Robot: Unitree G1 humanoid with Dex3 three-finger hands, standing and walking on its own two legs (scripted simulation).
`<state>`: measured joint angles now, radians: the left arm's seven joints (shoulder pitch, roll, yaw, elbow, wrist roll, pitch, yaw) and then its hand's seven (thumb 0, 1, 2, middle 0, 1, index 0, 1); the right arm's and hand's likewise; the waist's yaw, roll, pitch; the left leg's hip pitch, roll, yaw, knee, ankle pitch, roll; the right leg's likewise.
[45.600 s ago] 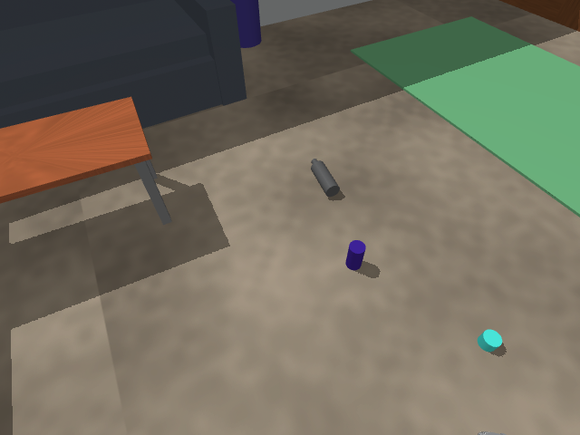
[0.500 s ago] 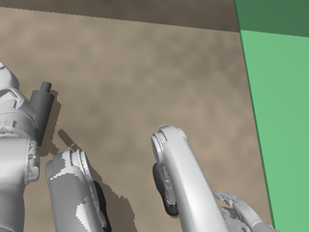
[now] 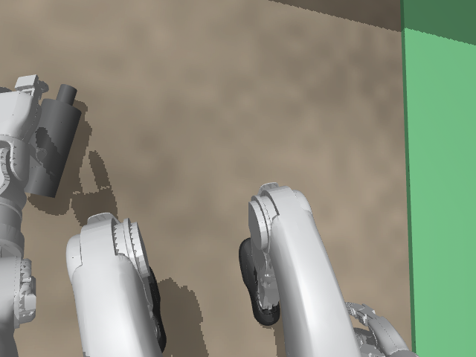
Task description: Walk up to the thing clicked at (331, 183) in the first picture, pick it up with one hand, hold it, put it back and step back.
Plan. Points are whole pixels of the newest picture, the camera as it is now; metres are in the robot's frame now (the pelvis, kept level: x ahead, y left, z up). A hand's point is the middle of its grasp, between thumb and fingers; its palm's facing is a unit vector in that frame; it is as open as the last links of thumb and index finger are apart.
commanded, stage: home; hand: left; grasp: from above
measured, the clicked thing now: (52, 138) +0.49 +0.30 -0.30
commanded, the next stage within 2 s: none
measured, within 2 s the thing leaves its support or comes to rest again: neither
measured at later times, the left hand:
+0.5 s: hand out of the picture +0.29 +0.25 +0.06, palm faces -0.21 -0.75 -0.63, open 7.6 cm
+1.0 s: hand out of the picture +0.24 +0.21 +0.28, palm faces +0.19 -0.95 -0.23, open 7.4 cm
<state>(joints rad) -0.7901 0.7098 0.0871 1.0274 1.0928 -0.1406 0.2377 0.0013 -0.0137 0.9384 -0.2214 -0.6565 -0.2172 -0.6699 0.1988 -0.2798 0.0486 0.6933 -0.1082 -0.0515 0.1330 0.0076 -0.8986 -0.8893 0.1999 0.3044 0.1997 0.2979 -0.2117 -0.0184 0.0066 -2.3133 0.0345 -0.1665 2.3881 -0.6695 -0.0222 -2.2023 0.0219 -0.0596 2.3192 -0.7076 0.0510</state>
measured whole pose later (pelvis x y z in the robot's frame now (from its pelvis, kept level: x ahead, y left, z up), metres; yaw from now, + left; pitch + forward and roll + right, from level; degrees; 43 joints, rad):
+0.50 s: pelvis +0.00 +0.00 +0.16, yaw +5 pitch +30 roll -5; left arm -0.15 0.42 0.01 0.35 0.41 0.09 0.02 0.01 0.80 0.94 -0.22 -0.36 -0.23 -0.37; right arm 0.09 -0.26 -0.01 0.56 0.02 -0.02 0.02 0.01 -0.91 -0.89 0.20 0.30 0.20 0.30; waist -0.04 0.02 -0.20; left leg -1.80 0.05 -0.09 1.88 -0.62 -0.02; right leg -1.72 -0.01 -0.04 1.85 -0.65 0.03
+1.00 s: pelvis +0.07 +0.00 +0.35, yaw +8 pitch +16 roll -3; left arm 0.35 0.23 0.05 0.01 -0.05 0.43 0.08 0.01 0.90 0.90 -0.20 -0.29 -0.21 -0.30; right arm 0.27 -0.22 0.03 0.55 0.04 -0.15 -0.15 0.01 -0.90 -0.89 0.20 0.30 0.20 0.30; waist -0.08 0.04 -0.19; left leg -0.95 0.06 -0.06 1.18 -0.52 -0.03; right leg -0.87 -0.01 -0.05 1.13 -0.53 0.02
